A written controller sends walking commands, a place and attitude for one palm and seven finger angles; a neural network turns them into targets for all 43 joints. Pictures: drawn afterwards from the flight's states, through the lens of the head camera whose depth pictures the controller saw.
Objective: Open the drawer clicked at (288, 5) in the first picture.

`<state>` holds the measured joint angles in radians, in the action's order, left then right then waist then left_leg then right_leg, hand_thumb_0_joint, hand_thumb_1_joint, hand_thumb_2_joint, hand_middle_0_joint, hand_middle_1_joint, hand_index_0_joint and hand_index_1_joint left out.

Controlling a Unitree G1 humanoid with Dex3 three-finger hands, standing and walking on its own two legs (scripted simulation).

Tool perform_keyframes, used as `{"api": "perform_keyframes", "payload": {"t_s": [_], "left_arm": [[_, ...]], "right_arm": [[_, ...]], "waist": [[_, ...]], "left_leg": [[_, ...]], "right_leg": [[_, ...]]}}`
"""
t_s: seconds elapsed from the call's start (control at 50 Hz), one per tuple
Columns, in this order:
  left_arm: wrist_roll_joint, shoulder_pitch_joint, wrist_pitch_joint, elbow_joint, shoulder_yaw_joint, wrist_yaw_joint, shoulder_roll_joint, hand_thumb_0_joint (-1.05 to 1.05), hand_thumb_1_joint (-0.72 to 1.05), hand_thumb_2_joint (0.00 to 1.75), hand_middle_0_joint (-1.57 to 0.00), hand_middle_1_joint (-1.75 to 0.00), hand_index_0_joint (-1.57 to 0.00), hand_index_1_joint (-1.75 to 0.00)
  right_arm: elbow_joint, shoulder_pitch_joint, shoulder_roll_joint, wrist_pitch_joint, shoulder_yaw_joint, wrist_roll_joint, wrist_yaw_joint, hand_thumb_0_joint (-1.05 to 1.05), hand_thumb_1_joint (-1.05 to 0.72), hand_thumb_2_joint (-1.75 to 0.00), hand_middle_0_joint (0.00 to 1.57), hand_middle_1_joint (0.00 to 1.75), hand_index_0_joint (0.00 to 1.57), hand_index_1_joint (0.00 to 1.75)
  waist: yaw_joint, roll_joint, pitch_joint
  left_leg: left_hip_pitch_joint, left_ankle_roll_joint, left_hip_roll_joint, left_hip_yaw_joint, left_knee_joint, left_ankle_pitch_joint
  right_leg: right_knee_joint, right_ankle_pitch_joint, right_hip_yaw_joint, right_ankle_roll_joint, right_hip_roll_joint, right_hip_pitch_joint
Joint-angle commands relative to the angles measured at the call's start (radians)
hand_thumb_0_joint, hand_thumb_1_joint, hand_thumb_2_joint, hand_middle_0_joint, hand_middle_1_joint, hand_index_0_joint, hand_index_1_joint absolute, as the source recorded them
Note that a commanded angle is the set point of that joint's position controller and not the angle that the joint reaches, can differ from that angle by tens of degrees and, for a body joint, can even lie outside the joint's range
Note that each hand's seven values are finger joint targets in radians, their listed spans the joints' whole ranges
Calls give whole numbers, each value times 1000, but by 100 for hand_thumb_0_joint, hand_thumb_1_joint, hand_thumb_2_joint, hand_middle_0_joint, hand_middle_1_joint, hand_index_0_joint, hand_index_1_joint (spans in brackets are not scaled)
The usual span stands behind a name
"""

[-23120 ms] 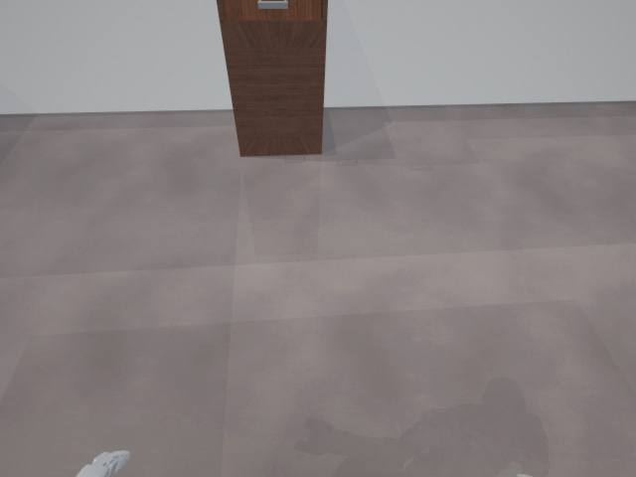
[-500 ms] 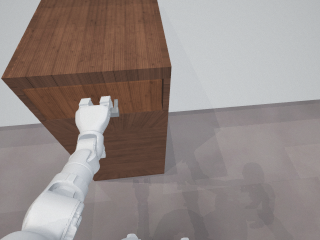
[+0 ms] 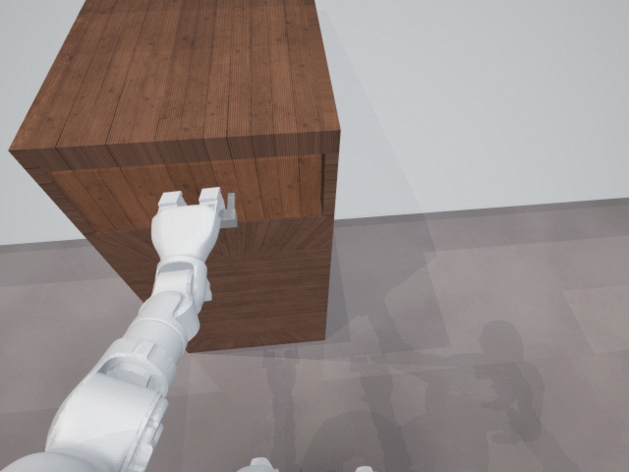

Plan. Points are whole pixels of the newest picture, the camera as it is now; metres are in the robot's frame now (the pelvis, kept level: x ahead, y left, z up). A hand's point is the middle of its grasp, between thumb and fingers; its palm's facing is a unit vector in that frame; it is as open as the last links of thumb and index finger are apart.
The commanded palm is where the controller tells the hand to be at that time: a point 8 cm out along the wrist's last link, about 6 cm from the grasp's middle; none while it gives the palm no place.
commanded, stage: close the thumb around the handle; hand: left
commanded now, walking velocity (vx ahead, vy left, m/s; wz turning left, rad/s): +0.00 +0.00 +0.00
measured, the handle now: (199, 210) +0.49 +0.17 +0.01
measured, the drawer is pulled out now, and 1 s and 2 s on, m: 0.00 0.01 0.08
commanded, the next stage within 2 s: pull the drawer open in 0.52 s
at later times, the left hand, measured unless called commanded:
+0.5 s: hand (198, 247) +0.44 +0.17 -0.02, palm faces -0.02 -0.04 -1.00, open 5.5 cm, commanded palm +0.41 +0.17 +0.04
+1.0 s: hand (198, 252) +0.43 +0.17 -0.02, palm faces -0.03 -0.07 -1.00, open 5.4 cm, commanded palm +0.37 +0.16 +0.04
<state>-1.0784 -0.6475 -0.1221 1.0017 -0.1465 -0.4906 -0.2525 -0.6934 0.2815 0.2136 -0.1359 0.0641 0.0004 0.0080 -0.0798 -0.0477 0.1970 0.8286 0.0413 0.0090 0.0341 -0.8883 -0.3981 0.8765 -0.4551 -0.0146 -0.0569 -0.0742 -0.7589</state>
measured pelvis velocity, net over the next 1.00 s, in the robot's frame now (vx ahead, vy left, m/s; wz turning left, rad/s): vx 0.02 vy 0.01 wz -0.03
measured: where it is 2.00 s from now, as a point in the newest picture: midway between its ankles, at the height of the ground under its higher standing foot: outside the picture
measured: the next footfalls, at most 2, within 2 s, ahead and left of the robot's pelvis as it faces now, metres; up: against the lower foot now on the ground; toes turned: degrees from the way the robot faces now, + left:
none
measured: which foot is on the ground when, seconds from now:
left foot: down 0.00-1.00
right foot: down 0.00-1.00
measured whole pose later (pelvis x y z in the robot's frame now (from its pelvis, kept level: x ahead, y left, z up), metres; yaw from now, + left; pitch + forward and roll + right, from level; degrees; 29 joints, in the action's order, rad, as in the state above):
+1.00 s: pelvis +0.02 +0.01 +0.01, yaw -1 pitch +19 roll -1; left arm -1.06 -0.50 -0.15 0.84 -0.17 -0.47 -0.24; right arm -0.66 0.30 0.22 -0.17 0.07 0.00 -0.02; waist -0.06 -0.05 0.21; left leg 0.77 0.05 0.00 0.06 -0.85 -0.42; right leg 0.83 -0.46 0.02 -0.05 -0.08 -0.70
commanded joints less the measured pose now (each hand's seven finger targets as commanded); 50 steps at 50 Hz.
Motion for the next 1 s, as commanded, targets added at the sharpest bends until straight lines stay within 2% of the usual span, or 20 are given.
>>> {"api": "perform_keyframes", "payload": {"t_s": [0.0, 0.04, 0.06, 0.1, 0.22, 0.3, 0.36, 0.38, 0.4, 0.46, 0.48, 0.5, 0.58, 0.66, 0.76, 0.78, 0.84, 0.88, 0.96, 0.98], "left_arm": [[-8, -366, -4, -161, 69, -38, -188, 0, 6, 54, -34, -126, -34, -126], [-9, -376, -4, -153, 60, -38, -180, 0, 17, 59, -35, -127, -35, -127], [-11, -392, -3, -146, 78, -38, -207, 0, 23, 61, -35, -128, -35, -128], [-12, -397, -4, -147, 56, -40, -181, 0, 34, 66, -36, -129, -36, -129], [-7, -399, -4, -153, 75, -38, -207, 0, 68, 80, -38, -133, -38, -133], [-10, -359, 0, -149, 77, -38, -191, 0, 90, 90, -40, -135, -40, -135], [-6, -375, 2, -161, 36, -38, -138, 0, 90, 90, -40, -135, -40, -135], [-11, -373, 3, -157, 54, -40, -161, 0, 90, 90, -40, -135, -40, -135], [-10, -376, 1, -158, 40, -42, -145, 0, 90, 90, -40, -135, -40, -135], [-7, -377, -2, -160, 62, -44, -167, 0, 90, 90, -40, -135, -40, -135], [-14, -391, 3, -183, 58, -45, -171, 0, 90, 90, -40, -135, -40, -135], [-6, -363, -3, -165, 33, -43, -129, 0, 90, 90, -40, -135, -40, -135], [-4, -397, -7, -166, 58, -43, -172, 0, 90, 90, -40, -135, -40, -135], [2, -322, -11, -161, 69, -36, -167, 0, 90, 90, -40, -135, -40, -135], [11, -231, -8, -194, 8, -27, -71, 0, 90, 90, -40, -135, -40, -135], [7, -201, -8, -198, 29, -26, -96, 0, 90, 90, -40, -135, -40, -135], [10, -145, -14, -232, -3, -19, -57, 0, 90, 90, -40, -135, -40, -135], [9, -104, -14, -269, 7, -17, -65, 0, 90, 90, -40, -135, -40, -135], [18, 27, -36, -342, -19, -11, -29, 0, 90, 90, -40, -135, -40, -135], [16, 15, -35, -393, -40, -9, -13, 0, 90, 90, -40, -135, -40, -135]], "right_arm": [[83, 74, 141, 17, 43, -2, 18, 0, -90, -90, 20, 30, 20, 30], [81, 78, 140, 20, 42, -1, 19, 0, -90, -90, 20, 30, 20, 30], [77, 79, 143, 21, 40, -1, 19, 0, -90, -90, 20, 30, 20, 30], [80, 85, 142, 21, 41, -1, 20, 0, -90, -90, 20, 30, 20, 30], [79, 87, 142, 23, 40, 0, 18, 0, -90, -90, 20, 30, 20, 30], [81, 94, 143, 22, 46, -3, 14, 0, -90, -90, 20, 30, 20, 30], [82, 90, 141, 23, 47, -4, 10, 0, -90, -90, 20, 30, 20, 30], [78, 93, 142, 23, 47, -1, 10, 0, -90, -90, 20, 30, 20, 30], [79, 92, 144, 22, 49, -3, 9, 0, -90, -90, 20, 30, 20, 30], [78, 90, 145, 22, 49, -5, 9, 0, -90, -90, 20, 30, 20, 30], [79, 93, 145, 22, 49, -4, 9, 0, -90, -90, 20, 30, 20, 30], [82, 93, 142, 20, 50, -4, 6, 0, -90, -90, 20, 30, 20, 30], [76, 92, 146, 20, 46, -1, 8, 0, -90, -90, 20, 30, 20, 30], [87, 83, 145, 17, 46, -3, 8, 0, -90, -90, 20, 30, 20, 30], [106, 65, 140, 11, 49, -3, -2, 0, -90, -90, 20, 30, 20, 30], [109, 64, 140, 8, 47, 0, -3, 0, -90, -90, 20, 30, 20, 30], [122, 55, 140, 3, 49, -1, -6, 0, -90, -90, 20, 30, 20, 30], [128, 45, 140, 1, 50, 1, -10, 0, -90, -90, 20, 30, 20, 30], [143, 26, 143, -7, 53, 0, -21, 0, -90, -90, 20, 30, 20, 30], [147, 23, 140, -8, 53, 0, -24, 0, -90, -90, 20, 30, 20, 30]], "waist": [[-14, 41, 364], [-21, 47, 346], [-21, 55, 340], [-26, 49, 338], [-18, 29, 363], [-8, 28, 372], [-21, 28, 362], [-16, 32, 361], [-23, 28, 345], [-18, 37, 360], [-12, 8, 387], [-16, 20, 368], [-19, 32, 366], [2, 36, 376], [12, 30, 362], [26, 33, 361], [25, 60, 347], [40, 38, 362], [47, 44, 358], [43, 48, 370]], "left_leg": [[-283, 15, 19, -19, 41, 343], [-272, 17, 20, -16, 40, 331], [-258, 15, 19, -22, 43, 326], [-268, 16, 18, -23, 43, 322], [-273, 15, 18, -20, 43, 336], [-293, 12, 15, -22, 41, 363], [-304, 11, 12, -29, 41, 372], [-304, 11, 11, -27, 41, 370], [-304, 11, 9, -27, 42, 359], [-306, 12, 9, -31, 42, 362], [-325, 8, 8, -32, 43, 377], [-331, 9, 8, -31, 45, 374], [-313, 12, 9, -30, 48, 358], [-317, 10, 11, -27, 54, 378], [-357, 6, 4, -29, 64, 417], [-359, 6, 3, -26, 64, 425], [-356, 8, 5, -22, 67, 438], [-382, 5, -1, -26, 71, 475], [-411, 4, -6, -29, 71, 565], [-427, 6, -8, -29, 66, 592]], "right_leg": [[-117, 449, 42, 22, 15, 156], [-123, 440, 44, 24, 15, 148], [-120, 429, 41, 22, 15, 151], [-120, 416, 40, 22, 13, 134], [-118, 433, 41, 23, 13, 147], [-111, 440, 33, 19, 8, 141], [-112, 433, 28, 16, 7, 120], [-111, 429, 29, 18, 6, 114], [-114, 417, 29, 18, 6, 105], [-113, 415, 29, 16, 6, 115], [-105, 420, 29, 16, 5, 108], [-111, 411, 23, 15, 3, 104], [-114, 409, 28, 18, 5, 115], [-114, 432, 27, 14, 5, 146], [-118, 440, 16, 10, 1, 136], [-117, 448, 18, 11, 0, 139], [-124, 480, 20, 12, 1, 167], [-119, 494, 18, 9, 1, 167], [-123, 566, 19, 8, 3, 203], [-119, 594, 19, 13, 3, 205]]}}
